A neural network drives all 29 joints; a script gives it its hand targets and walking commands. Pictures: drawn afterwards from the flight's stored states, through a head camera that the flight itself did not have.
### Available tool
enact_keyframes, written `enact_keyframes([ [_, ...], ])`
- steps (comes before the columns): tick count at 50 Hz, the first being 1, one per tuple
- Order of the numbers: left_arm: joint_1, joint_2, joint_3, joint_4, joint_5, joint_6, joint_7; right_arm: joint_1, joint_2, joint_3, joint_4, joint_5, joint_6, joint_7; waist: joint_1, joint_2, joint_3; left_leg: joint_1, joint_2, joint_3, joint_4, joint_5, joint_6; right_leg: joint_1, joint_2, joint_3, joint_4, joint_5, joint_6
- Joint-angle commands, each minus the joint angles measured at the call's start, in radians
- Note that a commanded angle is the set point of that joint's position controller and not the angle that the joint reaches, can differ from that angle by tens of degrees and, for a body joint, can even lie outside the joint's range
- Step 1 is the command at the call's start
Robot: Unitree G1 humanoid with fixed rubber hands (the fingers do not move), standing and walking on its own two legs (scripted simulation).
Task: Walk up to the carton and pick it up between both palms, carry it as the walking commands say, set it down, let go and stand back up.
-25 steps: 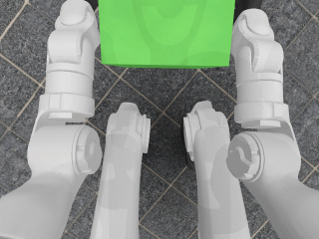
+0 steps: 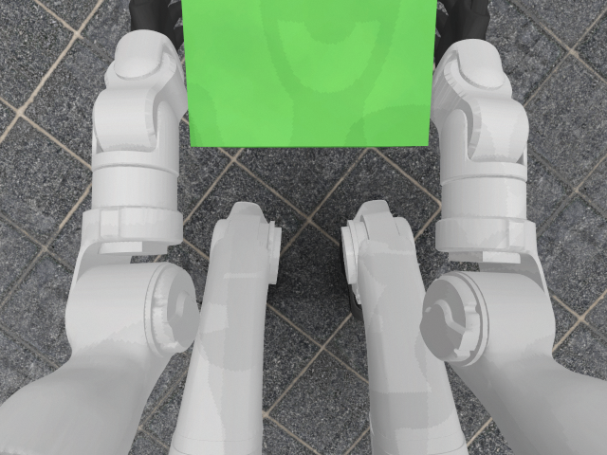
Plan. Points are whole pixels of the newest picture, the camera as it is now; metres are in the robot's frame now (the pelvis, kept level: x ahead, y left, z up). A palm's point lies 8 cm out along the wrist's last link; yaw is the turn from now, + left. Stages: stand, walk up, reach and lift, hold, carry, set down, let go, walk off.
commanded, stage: reach and lift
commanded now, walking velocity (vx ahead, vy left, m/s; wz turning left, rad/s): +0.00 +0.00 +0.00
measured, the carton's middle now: (308, 51) +0.52 +0.00 -0.15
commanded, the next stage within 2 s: none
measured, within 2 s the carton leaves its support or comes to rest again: neither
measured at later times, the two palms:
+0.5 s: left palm (113, 21) +0.50 +0.15 -0.01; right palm (494, 34) +0.49 -0.13 -0.01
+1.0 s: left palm out of the picture +0.49 +0.15 +0.06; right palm (573, 9) +0.47 -0.14 +0.06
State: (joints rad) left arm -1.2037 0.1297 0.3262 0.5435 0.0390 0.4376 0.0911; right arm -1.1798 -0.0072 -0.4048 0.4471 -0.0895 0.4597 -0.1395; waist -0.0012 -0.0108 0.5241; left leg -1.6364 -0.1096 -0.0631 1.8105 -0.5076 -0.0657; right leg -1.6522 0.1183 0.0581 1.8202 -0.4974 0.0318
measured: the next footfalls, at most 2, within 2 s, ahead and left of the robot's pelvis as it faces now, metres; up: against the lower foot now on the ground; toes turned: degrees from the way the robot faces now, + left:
none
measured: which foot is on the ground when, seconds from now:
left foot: down 0.00-1.00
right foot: down 0.00-1.00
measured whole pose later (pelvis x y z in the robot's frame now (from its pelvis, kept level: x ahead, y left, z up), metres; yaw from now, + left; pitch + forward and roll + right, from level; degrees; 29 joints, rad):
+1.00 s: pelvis +0.00 +0.01 +0.11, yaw -1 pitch +9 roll +0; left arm -1.07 0.08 0.29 0.57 0.06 0.45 0.11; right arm -1.02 0.02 -0.40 0.46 -0.11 0.47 -0.12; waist 0.00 0.00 0.52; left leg -1.15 -0.09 -0.08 1.42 -0.42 -0.04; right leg -1.16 0.10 0.08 1.42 -0.41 0.03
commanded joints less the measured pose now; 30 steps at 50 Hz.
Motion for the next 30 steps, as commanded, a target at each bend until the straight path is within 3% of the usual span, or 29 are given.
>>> enact_keyframes([
  [1, -0.731, -1.098, -0.704, -0.218, -0.211, -0.031, -0.216, -0.735, 1.006, 0.823, -0.132, 0.241, -0.019, 0.208, 0.026, 0.006, -2.499, 0.671, -0.073, 0.116, -0.216, 0.319, 0.031, 0.841, 0.059, -0.062, -0.246, 0.323, 0.002],
  [4, -0.705, -1.094, -0.712, -0.222, -0.218, -0.033, -0.2, -0.735, 0.968, 0.838, -0.163, 0.249, -0.028, 0.194, 0.03, 0.02, -2.456, 0.71, -0.074, 0.105, -0.237, 0.316, 0.026, 0.848, 0.058, -0.053, -0.265, 0.314, -0.002],
  [13, -0.638, -1.148, -0.623, -0.068, -0.168, -0.043, -0.193, -0.734, 0.967, 0.786, -0.069, 0.208, -0.054, 0.204, 0.024, 0.008, -2.228, 0.686, -0.062, 0.08, -0.319, 0.172, 0.033, 0.782, 0.044, -0.051, -0.349, 0.167, -0.01],
  [30, -0.749, -1.216, -0.648, -0.085, -0.186, 0.002, -0.206, -0.811, 0.99, 0.731, -0.049, 0.193, -0.021, 0.246, -0.023, 0.053, -2.288, 0.887, -0.042, 0.049, -0.467, 0.044, 0.033, 0.829, 0.034, -0.059, -0.491, 0.059, -0.024],
])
